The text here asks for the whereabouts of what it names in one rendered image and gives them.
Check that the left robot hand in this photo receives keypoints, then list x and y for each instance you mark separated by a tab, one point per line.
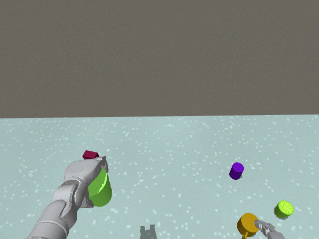
87	170

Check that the right robot hand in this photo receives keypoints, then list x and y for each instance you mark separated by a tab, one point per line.
268	230

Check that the left robot arm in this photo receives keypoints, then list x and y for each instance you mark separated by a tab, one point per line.
60	215

